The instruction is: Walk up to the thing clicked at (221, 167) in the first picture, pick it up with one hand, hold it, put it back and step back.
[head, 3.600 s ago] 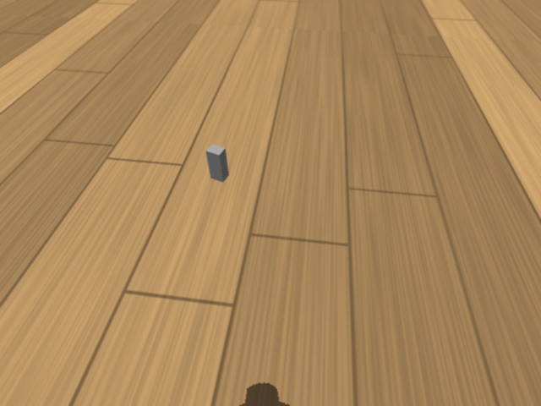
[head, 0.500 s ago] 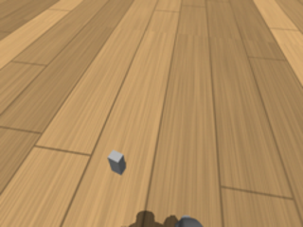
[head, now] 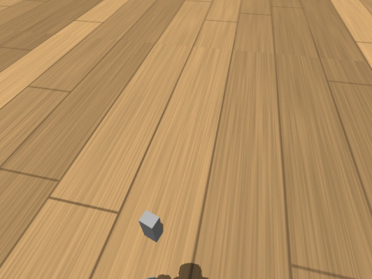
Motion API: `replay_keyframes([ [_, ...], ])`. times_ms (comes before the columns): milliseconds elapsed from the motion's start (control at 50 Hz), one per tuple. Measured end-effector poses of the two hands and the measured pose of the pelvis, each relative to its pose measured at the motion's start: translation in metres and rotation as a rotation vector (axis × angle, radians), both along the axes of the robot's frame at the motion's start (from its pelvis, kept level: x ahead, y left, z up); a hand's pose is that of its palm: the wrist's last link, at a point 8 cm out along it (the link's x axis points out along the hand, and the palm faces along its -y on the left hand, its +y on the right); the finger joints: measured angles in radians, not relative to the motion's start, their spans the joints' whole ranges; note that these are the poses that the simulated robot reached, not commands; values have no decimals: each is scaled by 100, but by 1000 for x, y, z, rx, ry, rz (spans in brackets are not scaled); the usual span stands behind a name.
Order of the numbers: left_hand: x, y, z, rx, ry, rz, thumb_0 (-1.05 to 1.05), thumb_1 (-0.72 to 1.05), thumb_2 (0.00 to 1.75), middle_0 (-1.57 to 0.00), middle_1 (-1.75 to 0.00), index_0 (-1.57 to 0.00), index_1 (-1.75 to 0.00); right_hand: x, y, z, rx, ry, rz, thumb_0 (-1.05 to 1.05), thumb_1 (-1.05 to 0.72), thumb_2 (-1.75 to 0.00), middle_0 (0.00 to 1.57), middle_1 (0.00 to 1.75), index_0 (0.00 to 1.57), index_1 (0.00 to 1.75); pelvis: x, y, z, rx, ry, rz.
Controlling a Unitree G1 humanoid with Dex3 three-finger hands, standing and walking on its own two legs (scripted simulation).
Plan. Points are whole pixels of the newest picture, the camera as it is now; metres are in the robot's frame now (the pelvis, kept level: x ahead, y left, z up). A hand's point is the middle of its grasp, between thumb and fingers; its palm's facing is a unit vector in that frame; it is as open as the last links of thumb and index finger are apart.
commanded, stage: walk up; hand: left
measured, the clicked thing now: (151, 226) +0.50 +0.21 -0.67
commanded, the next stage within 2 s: none
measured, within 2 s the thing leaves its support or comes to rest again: neither
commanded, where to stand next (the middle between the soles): +0.16 +0.02 m, yaw +0 degrees
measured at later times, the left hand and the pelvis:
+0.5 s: hand out of the picture +0.14 +0.28 -0.16, palm faces -0.06 -0.93 -0.37, open 7.4 cm; pelvis +0.05 +0.02 -0.02, yaw -2 degrees
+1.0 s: hand out of the picture +0.16 +0.26 -0.15, palm faces -0.04 -0.96 -0.29, open 7.4 cm; pelvis +0.07 +0.02 +0.01, yaw -2 degrees
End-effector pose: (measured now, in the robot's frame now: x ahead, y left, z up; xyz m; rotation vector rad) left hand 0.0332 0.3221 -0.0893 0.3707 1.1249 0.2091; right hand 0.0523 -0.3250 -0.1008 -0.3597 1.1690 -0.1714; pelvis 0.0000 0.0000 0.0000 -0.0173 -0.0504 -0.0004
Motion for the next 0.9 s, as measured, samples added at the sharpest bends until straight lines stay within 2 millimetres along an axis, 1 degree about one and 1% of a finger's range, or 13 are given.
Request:
replay_keyframes([
  [60, 17, 19, -20, -14, 15, 6, 1, 90, 90, -20, -30, -21, -30, 18, 9, 4, -50, -13, -1, 0, -90, -90, 21, 30, 20, 30, 20, 16, -10, -9, 6, 11],
  [100, 31, 28, -32, -21, 30, 10, 1, 90, 90, -20, -30, -21, -30, 27, 18, 6, -77, -29, -13, 0, -90, -90, 21, 30, 20, 30, 30, 24, -14, 21, 0, 4],
  [140, 45, 28, -38, -35, 48, 7, 1, 90, 90, -20, -30, -20, -30, 35, 28, 9, -82, -41, -24, 0, -90, -90, 20, 30, 20, 30, 38, 30, -13, 10, -2, -3],
  [220, 72, 25, -40, -63, 54, -13, 1, 90, 90, -20, -30, -20, -30, 44, 44, 18, -79, -46, -32, 0, -90, -90, 21, 30, 20, 30, 48, 35, -5, 2, -9, -5],
  [280, 88, 22, -39, -75, 43, -14, 1, 90, 90, -20, -30, -20, -30, 48, 49, 16, -75, -30, -27, 0, -90, -90, 21, 30, 20, 30, 51, 37, -3, 7, -10, -4],
  [340, 96, 18, -40, -70, 49, -19, 1, 90, 90, -20, -30, -20, -30, 54, 51, 7, -64, -26, -31, 0, -90, -90, 21, 31, 20, 30, 53, 37, -6, 17, -11, -18],
  [400, 100, 14, -41, -49, 62, -20, 1, 90, 90, -20, -30, -20, -30, 61, 48, -7, -42, -42, -37, 0, -90, -90, 21, 31, 20, 30, 53, 32, -12, 27, -13, -28],
  [440, 100, 11, -41, -30, 63, -17, 1, 90, 90, -20, -30, -20, -30, 67, 44, -18, -24, -51, -44, 0, -90, -90, 21, 31, 20, 30, 53, 28, -18, 25, -16, -37],
  [500, 98, 3, -35, -19, 63, -19, 1, 90, 90, -20, -30, -20, -30, 72, 42, -27, 4, -56, -60, 0, -90, -90, 21, 31, 20, 30, 50, 22, -18, 6, -24, -29],
  [560, 99, -2, -29, -19, 54, -19, 1, 90, 90, -20, -30, -20, -30, 72, 44, -30, 31, -47, -57, 0, -90, -90, 21, 30, 20, 30, 48, 19, -14, 35, -22, -27],
  [640, 106, -8, -24, -34, 33, -23, 1, 90, 90, -20, -30, -20, -30, 63, 44, -29, 40, -19, -58, 0, -90, -90, 21, 30, 20, 30, 47, 19, -9, 35, -24, -27],
  [800, 123, -16, -22, -88, 13, -23, 1, 90, 90, -20, -30, -20, -30, 44, 39, -14, 10, 53, -76, 0, -90, -90, 21, 30, 20, 30, 54, 20, 2, 28, -9, -29],
  [900, 127, -16, -25, -107, 36, -16, 1, 90, 90, -20, -30, -20, -30, 41, 35, -5, -18, 82, -89, 0, -90, -90, 21, 30, 20, 30, 60, 22, 6, 23, 1, -28],
])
